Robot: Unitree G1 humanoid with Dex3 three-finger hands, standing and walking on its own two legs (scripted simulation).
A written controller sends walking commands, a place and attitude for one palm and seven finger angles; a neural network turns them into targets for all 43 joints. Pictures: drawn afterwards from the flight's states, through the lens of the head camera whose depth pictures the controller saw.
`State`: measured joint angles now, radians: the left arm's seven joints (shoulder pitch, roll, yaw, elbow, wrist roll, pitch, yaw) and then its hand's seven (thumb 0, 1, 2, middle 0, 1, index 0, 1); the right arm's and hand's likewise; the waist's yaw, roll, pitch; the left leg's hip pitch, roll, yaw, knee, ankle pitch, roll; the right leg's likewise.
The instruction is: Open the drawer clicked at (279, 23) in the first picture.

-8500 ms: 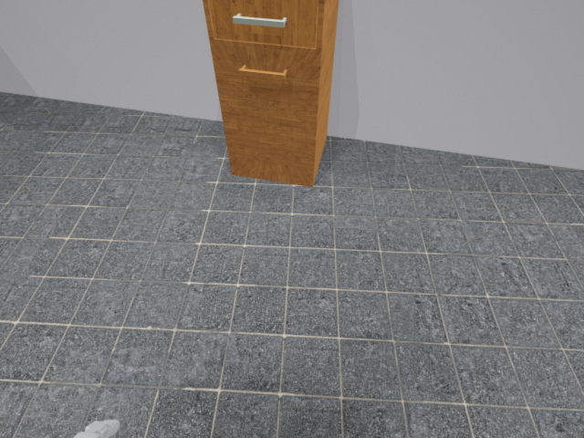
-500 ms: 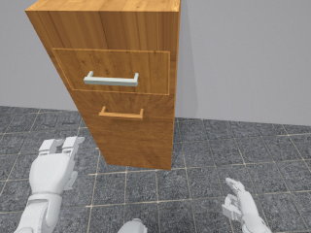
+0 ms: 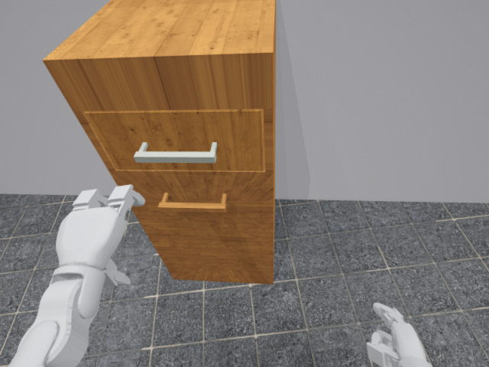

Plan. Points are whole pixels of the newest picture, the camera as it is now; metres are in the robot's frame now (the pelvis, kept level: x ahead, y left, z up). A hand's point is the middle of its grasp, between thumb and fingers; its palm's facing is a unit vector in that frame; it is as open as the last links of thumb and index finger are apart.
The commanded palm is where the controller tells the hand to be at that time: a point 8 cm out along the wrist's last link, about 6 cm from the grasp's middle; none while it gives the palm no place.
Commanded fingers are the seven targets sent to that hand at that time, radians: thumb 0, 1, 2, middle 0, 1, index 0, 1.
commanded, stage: raise the hand with hooked fingers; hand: left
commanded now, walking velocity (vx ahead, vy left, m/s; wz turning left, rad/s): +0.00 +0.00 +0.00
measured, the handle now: (177, 151) +0.54 +0.23 +0.03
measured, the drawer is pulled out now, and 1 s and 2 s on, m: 0.00 0.00 0.00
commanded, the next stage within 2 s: move the hooked fingers above the handle in 0.74 s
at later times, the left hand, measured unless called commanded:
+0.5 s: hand (104, 201) +0.30 +0.24 +0.15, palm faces +0.07 -0.09 -0.99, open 13.8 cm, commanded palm +0.27 +0.24 +0.20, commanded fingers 0.00 -0.50 0.30 -0.30 -1.20 -0.30 -1.20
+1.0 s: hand (116, 209) +0.30 +0.23 +0.13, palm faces +0.05 -0.08 -1.00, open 13.9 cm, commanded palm +0.29 +0.24 +0.19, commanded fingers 0.00 -0.50 0.30 -0.30 -1.20 -0.30 -1.20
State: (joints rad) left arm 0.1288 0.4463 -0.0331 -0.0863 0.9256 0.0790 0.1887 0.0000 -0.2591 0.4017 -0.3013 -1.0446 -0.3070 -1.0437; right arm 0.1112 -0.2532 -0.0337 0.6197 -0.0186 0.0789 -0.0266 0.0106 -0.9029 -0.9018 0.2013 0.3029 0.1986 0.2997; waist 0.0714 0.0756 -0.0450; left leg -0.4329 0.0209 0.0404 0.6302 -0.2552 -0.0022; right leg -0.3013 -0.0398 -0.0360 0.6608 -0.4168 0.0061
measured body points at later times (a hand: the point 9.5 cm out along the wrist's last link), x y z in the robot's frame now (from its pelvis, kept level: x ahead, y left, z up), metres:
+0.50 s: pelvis -0.01 +0.00 +0.01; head +0.00 -0.04 +0.46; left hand +0.29 +0.25 +0.20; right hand +0.19 -0.22 -0.10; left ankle +0.04 +0.13 -0.72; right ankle -0.05 -0.12 -0.72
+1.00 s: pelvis -0.02 +0.00 +0.01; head -0.01 -0.04 +0.46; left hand +0.29 +0.23 +0.18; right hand +0.19 -0.22 -0.10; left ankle +0.04 +0.13 -0.72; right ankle -0.05 -0.12 -0.72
